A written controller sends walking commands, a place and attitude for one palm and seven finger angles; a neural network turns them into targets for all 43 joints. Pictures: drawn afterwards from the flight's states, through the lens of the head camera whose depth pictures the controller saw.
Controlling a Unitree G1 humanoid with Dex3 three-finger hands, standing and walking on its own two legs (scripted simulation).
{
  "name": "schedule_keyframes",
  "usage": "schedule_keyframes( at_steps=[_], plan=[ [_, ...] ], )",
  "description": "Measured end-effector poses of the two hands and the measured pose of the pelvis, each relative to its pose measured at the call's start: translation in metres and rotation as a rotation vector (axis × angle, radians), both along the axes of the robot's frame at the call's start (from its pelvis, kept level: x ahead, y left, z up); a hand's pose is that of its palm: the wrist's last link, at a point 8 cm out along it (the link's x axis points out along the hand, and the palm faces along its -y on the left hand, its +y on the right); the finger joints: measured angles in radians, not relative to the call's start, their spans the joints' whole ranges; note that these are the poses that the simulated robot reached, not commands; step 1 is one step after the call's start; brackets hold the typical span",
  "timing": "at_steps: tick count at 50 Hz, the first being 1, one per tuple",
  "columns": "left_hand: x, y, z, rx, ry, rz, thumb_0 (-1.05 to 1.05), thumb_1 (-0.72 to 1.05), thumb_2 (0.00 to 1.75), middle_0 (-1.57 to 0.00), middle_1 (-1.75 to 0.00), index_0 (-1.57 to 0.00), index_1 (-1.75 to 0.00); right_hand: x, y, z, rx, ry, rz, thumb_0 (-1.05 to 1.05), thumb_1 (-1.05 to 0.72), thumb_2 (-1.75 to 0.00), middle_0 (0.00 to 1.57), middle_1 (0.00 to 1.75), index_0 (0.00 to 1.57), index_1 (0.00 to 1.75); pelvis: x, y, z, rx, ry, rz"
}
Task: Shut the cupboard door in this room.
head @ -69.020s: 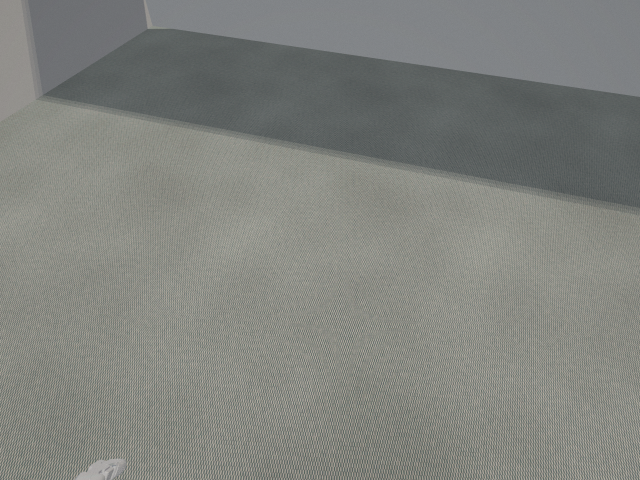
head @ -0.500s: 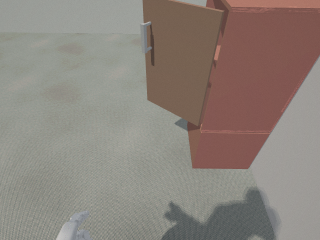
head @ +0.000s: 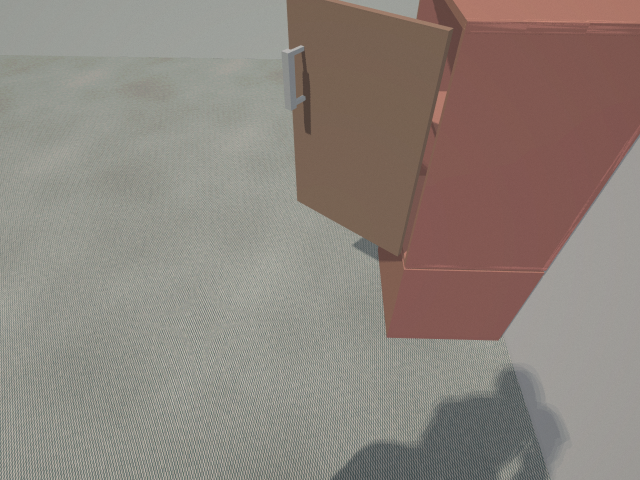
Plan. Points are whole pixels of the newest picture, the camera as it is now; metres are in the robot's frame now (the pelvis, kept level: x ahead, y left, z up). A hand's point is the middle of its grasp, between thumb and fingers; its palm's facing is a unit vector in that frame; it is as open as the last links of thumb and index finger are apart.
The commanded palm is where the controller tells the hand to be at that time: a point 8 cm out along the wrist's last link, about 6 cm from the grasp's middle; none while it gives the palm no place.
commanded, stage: let the arm hang, fingers relaxed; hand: left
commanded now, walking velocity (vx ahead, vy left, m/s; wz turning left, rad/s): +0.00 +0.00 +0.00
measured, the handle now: (295, 78) +0.94 +0.11 +0.07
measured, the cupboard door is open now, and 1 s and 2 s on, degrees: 53 53 53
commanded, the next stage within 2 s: look to check the result in 0.38 s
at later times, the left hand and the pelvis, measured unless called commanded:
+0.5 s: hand out of the picture -0.02 +0.16 -0.18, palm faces +0.03 -0.98 -0.17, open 7.3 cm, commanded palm none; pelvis +0.01 +0.00 +0.00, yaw -1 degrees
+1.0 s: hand out of the picture +0.02 +0.19 -0.17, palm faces +0.00 -0.97 -0.23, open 7.4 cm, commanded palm none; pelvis +0.02 +0.00 +0.00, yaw -1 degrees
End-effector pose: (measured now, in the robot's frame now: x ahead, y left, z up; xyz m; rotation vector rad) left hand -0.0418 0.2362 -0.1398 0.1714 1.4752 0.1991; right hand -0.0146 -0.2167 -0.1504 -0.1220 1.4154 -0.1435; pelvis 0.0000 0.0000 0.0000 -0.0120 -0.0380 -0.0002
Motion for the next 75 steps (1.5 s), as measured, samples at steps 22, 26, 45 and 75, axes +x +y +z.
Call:
schedule_keyframes(
  at_steps=[22,26,45,75],
  plan=[
    [0.024,-0.031,-0.008,-0.074,-0.033,-0.001,0.0,0.91,0.9,-0.2,-0.3,-0.2,-0.3,-0.006,0.012,0.002,0.01,0.035,-0.028,0.0,-0.91,-0.9,0.2,0.3,0.2,0.3,0.011,0.0,0.001,0.011,0.005,-0.009],
    [0.018,-0.024,-0.006,-0.057,-0.012,0.002,0.0,0.91,0.9,-0.2,-0.3,-0.2,-0.3,-0.006,0.011,0.002,0.01,0.043,-0.029,0.0,-0.91,-0.9,0.2,0.3,0.2,0.3,0.012,0.0,0.001,0.011,0.005,-0.01],
    [0.04,-0.003,0.0,-0.011,-0.049,-0.031,0.0,0.91,0.9,-0.2,-0.3,-0.2,-0.3,0.024,-0.016,0.005,-0.041,-0.019,-0.007,0.0,-0.91,-0.9,0.2,0.3,0.2,0.3,0.015,0.0,0.002,0.013,0.001,-0.017],
    [0.065,0.029,-0.029,0.009,-0.158,0.115,0.0,0.9,0.9,-0.2,-0.3,-0.2,-0.3,0.086,-0.001,-0.01,-0.059,-0.036,0.157,0.0,-0.91,-0.9,0.2,0.3,0.2,0.3,0.024,0.019,-0.026,0.018,0.002,0.172]
  ],
)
